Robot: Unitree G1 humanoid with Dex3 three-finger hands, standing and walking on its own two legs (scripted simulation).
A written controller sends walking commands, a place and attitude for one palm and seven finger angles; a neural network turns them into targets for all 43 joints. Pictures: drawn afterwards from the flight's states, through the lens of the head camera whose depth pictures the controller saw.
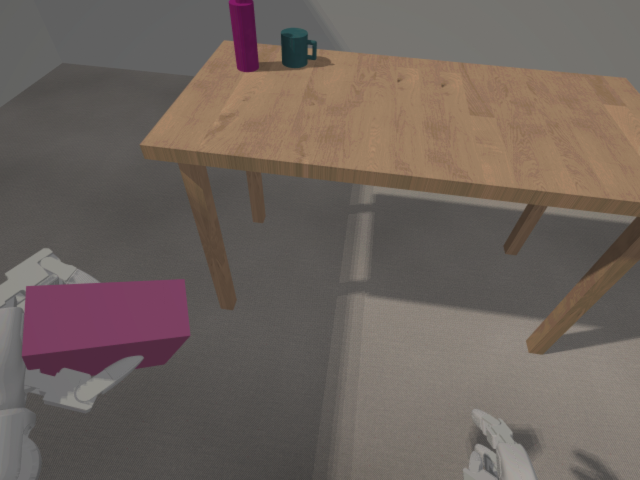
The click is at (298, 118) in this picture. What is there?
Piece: table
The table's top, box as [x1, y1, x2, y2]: [140, 40, 639, 216]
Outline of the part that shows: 140,144 144,158 639,216 639,94 625,78 321,49 317,49 316,59 308,59 307,64 305,66 300,68 289,68 281,63 281,48 279,45 257,43 259,68 252,72 242,72 236,68 233,41 224,40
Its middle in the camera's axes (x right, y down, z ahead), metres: +0.26 -0.33 +1.03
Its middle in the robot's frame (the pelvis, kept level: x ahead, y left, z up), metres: +1.00 -0.20 -0.05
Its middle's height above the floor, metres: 0.72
